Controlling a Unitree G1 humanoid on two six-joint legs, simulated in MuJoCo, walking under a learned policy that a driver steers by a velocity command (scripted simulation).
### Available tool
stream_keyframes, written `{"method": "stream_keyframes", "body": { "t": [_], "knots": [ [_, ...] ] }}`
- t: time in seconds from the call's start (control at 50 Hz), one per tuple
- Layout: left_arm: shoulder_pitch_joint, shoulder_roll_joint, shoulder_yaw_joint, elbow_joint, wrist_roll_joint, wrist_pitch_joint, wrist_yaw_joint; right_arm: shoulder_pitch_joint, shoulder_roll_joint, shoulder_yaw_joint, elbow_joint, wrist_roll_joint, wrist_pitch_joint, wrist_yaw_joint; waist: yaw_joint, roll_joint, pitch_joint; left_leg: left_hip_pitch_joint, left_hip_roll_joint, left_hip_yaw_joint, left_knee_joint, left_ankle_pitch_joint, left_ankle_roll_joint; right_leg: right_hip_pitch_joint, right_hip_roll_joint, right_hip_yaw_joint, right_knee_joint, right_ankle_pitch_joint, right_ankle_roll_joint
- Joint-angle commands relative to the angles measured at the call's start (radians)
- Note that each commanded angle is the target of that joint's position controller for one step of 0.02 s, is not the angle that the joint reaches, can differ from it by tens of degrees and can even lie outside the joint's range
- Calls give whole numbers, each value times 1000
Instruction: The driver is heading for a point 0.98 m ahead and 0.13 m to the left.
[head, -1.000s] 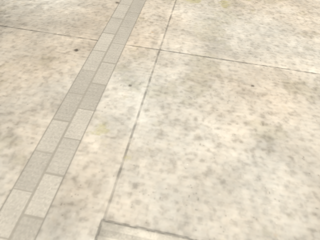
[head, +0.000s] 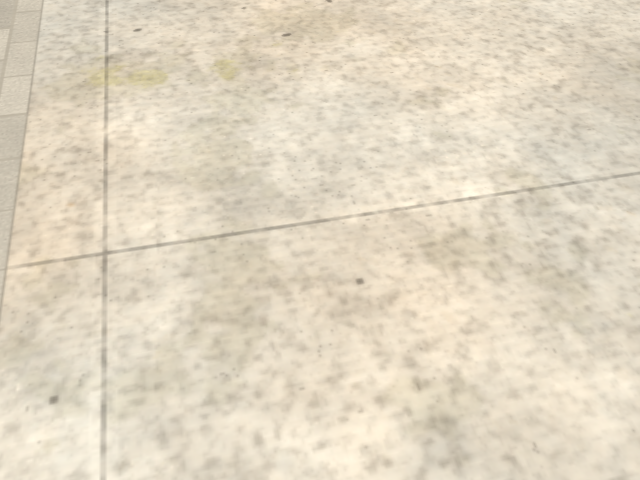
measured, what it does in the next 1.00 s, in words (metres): walks ahead: right foot, then left foot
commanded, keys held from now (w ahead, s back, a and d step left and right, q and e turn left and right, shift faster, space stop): w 0.62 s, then w+q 0.38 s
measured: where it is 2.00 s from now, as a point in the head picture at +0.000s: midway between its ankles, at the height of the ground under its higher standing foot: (293, 302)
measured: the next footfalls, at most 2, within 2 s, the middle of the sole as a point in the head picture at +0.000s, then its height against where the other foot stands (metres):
right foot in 0.38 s outside the picture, level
left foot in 0.92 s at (282, 400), level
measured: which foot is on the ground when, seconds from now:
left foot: down 0.00-0.40, up 0.42-0.90, down 0.92-1.00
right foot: up 0.00-0.36, down 0.38-0.92, up 0.94-1.00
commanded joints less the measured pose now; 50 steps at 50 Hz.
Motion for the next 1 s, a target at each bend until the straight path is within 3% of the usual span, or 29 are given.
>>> {"method": "stream_keyframes", "body": {
  "t": [0.02,0.12,0.18,0.26,0.32,0.36,0.38,0.4,0.42,0.44,0.46,0.48,0.5,0.54,0.58,0.62,0.7,0.76,0.82,0.84,0.88,0.9,0.92,0.94,0.96,0.98,1.0],
  "knots": [
    [-14,73,23,-89,4,-16,1,33,-96,-19,-38,2,-12,1,6,119,-47,208,265,-344,-264,76,181,-215,-103,26,-63,59,14],
    [-141,32,5,-114,13,-14,3,73,-155,-35,3,14,-5,-12,-19,96,-19,183,244,-205,-314,202,175,-233,-121,-10,-343,257,48],
    [-237,23,0,-129,7,-22,-6,117,-169,-37,29,24,4,-15,-57,98,-3,193,222,-147,-309,194,147,-182,-95,-32,-519,395,49],
    [-341,32,2,-163,-6,-32,-26,182,-180,-39,66,30,19,-15,-93,104,26,278,265,-164,-270,169,139,-175,-69,-42,-630,392,33],
    [-340,54,9,-174,-5,-41,-40,183,-200,-47,82,32,35,-22,-68,121,25,353,303,-183,-207,248,119,-137,-52,-48,-689,288,-7],
    [-184,99,34,-130,4,-43,-35,152,-204,-47,80,35,43,-27,26,118,-64,338,257,-132,-33,505,84,102,-5,-94,-748,277,-50],
    [-16,154,57,-88,12,-43,-25,145,-171,-33,68,24,43,-30,97,89,-184,222,208,-88,177,476,50,367,-65,-36,-713,313,-95],
    [124,257,80,-72,32,-38,-16,211,-84,-3,32,7,27,-29,107,-109,-347,-141,83,-18,561,105,-20,766,-320,333,-701,297,-223],
    [160,223,72,-54,11,-30,-19,237,-78,5,40,17,7,-23,109,-256,-429,-362,6,-109,764,-414,-41,866,-412,660,-847,128,-316],
    [109,164,51,-57,2,-27,-18,163,-167,-20,28,39,-5,-16,117,-154,-284,-468,69,-148,845,-378,-35,765,-378,573,-881,25,-274],
    [47,134,40,-65,3,-24,-16,84,-171,-20,7,44,-9,-13,97,-93,-176,-478,117,-117,824,-286,-27,625,-337,437,-899,43,-237],
    [-14,111,30,-67,11,-24,-20,48,-158,-20,1,30,-6,-16,64,-31,-96,-441,151,-98,762,-211,-33,480,-293,348,-936,116,-219],
    [-54,85,22,-70,18,-30,-24,50,-152,-25,4,17,3,-19,30,-38,-59,-385,179,-105,706,-159,-38,382,-258,287,-970,187,-206],
    [-77,82,23,-61,18,-42,-27,92,-116,-21,17,16,24,-21,-11,-63,-48,-305,191,-100,662,-111,-54,282,-230,217,-1022,272,-211],
    [-64,104,29,-39,14,-52,-24,66,-103,-18,8,11,35,-26,-19,-43,-29,-323,195,-94,599,-48,-72,254,-222,153,-1050,358,-220],
    [-36,119,34,-16,13,-50,-14,-3,-92,-14,-13,6,34,-27,-4,-21,-10,-357,198,-92,486,55,-83,267,-212,105,-1060,419,-213],
    [6,143,37,18,13,-46,-4,-115,-65,-1,-33,20,28,-9,46,-19,11,-321,170,-66,259,255,-66,303,-193,-13,-1074,412,-164],
    [59,156,40,56,10,-40,-2,-198,-65,2,-69,30,28,6,83,-11,38,-344,148,-66,177,263,-46,394,-230,-45,-1066,394,-155],
    [78,160,44,83,6,-23,2,-251,-71,1,-108,31,28,25,92,-10,56,-390,132,-61,131,175,-15,514,-271,-68,-1016,457,-135],
    [74,164,46,87,5,-17,5,-254,-74,0,-118,29,28,32,86,-16,53,-383,123,-46,122,130,-2,542,-279,-80,-987,522,-124],
    [44,188,52,80,2,-4,15,-202,-98,-13,-121,22,30,39,46,-46,2,-264,69,16,117,30,31,563,-272,-120,-870,838,-96],
    [28,199,55,75,1,5,22,-111,-126,-30,-104,19,32,38,-9,-53,-57,-131,27,51,100,16,53,551,-253,-151,-741,1003,-76],
    [25,190,50,66,4,11,31,42,-176,-60,-65,22,34,30,-81,-27,-140,96,-4,48,57,68,86,465,-212,-192,-538,1020,-43],
    [40,152,31,36,30,2,37,209,-269,-89,-39,22,43,11,-134,108,-258,420,180,-227,67,136,161,200,-158,-214,-207,680,-2],
    [138,27,-11,7,45,-31,14,191,-320,-91,-43,31,36,16,-33,323,-359,730,381,-766,-59,-51,343,-224,54,-95,87,-195,49],
    [41,128,10,10,12,-64,-4,220,-223,-68,-50,32,37,13,-107,206,-371,748,370,-789,-133,-152,312,-334,6,52,161,-195,30],
    [-53,154,17,-26,-17,-83,-11,171,-196,-60,-56,24,35,7,-107,162,-228,630,338,-648,-149,-83,273,-388,-33,37,142,-103,16]
  ]
}}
